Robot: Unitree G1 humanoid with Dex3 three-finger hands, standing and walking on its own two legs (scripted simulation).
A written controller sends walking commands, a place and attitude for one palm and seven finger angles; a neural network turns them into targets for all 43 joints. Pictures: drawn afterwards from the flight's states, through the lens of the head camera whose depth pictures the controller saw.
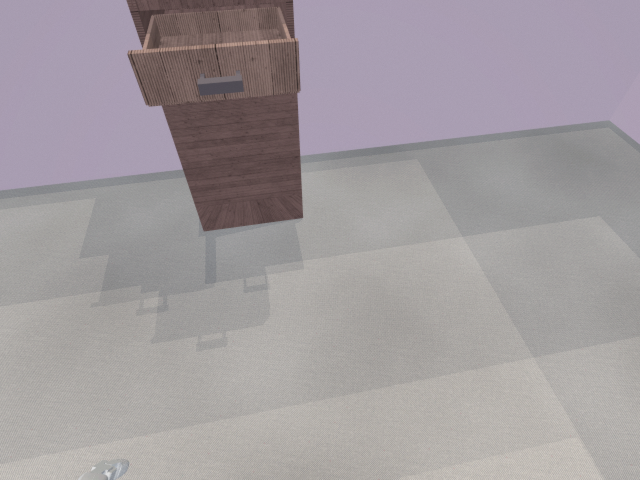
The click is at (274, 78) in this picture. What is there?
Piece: drawer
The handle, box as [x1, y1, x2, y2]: [198, 70, 243, 95]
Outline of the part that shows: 239,70 236,71 235,76 205,78 203,73 200,74 200,78 198,79 200,95 243,91 241,75 239,73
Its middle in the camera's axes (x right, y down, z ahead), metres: -0.24 -0.37 +0.92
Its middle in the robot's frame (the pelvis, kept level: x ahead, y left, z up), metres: +0.93 +0.29 +0.04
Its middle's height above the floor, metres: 0.81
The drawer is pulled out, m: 0.26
